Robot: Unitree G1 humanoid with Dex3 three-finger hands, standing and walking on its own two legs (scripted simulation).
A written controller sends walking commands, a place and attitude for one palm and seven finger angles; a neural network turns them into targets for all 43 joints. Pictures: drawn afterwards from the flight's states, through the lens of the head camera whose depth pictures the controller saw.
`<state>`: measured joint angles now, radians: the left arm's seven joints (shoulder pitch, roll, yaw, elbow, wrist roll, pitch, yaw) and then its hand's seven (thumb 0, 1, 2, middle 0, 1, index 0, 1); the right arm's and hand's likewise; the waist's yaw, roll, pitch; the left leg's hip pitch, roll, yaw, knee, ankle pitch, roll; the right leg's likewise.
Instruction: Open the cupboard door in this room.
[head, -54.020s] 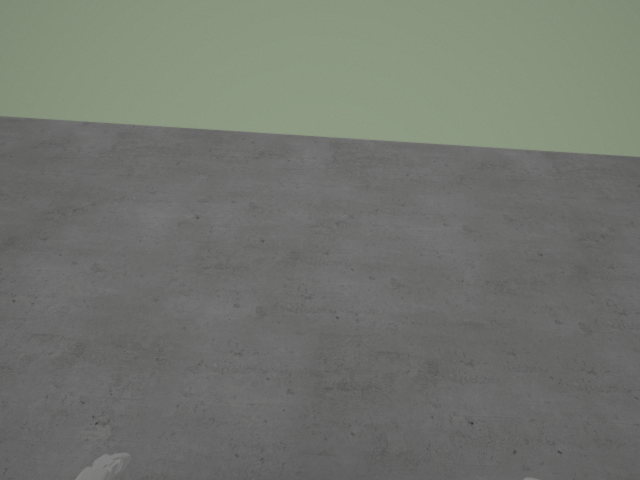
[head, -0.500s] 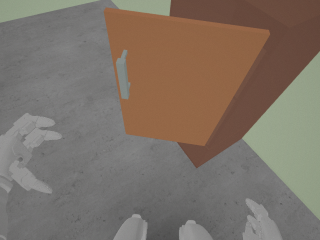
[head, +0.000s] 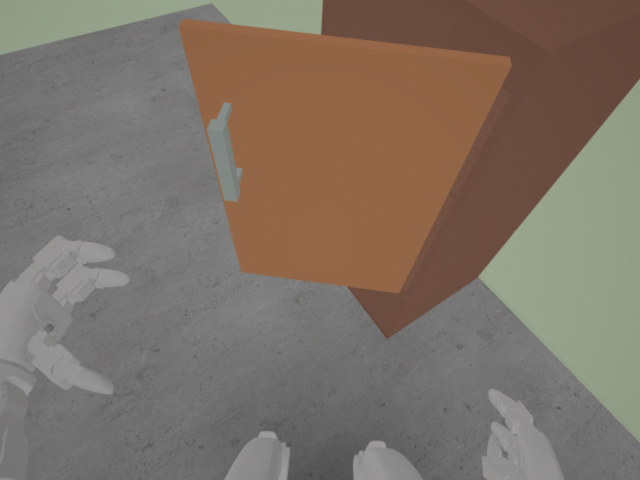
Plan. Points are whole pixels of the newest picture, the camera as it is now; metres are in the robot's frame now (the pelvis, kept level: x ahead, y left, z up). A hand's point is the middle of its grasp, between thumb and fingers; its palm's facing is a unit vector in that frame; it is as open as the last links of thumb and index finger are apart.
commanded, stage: move the hooked fingers beside the handle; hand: left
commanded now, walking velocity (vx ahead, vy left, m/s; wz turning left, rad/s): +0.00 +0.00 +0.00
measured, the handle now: (229, 154) +0.54 +0.17 +0.05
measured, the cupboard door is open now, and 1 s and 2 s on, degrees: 49 49 49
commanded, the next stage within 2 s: none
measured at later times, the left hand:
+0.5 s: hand (124, 272) +0.34 +0.26 +0.05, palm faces -0.09 -1.00 -0.02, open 14.0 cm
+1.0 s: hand (150, 231) +0.40 +0.24 +0.05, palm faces -0.08 -1.00 -0.02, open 14.0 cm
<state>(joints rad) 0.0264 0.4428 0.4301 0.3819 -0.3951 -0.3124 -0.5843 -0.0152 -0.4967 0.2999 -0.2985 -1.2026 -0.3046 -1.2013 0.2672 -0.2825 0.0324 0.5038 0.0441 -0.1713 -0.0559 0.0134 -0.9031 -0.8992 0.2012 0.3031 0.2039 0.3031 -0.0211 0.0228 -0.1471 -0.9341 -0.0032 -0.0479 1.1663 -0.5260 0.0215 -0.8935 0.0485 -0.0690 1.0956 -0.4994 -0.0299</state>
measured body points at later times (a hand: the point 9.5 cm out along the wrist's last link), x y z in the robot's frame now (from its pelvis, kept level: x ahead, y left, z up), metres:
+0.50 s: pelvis +0.00 +0.02 +0.00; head +0.09 +0.04 +0.44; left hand +0.34 +0.31 +0.05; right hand +0.13 -0.25 -0.08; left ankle +0.02 +0.10 -0.65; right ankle +0.02 -0.11 -0.65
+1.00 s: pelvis +0.00 +0.01 +0.00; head +0.10 +0.03 +0.44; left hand +0.40 +0.30 +0.05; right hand +0.10 -0.25 -0.10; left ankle +0.02 +0.10 -0.65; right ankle +0.02 -0.11 -0.65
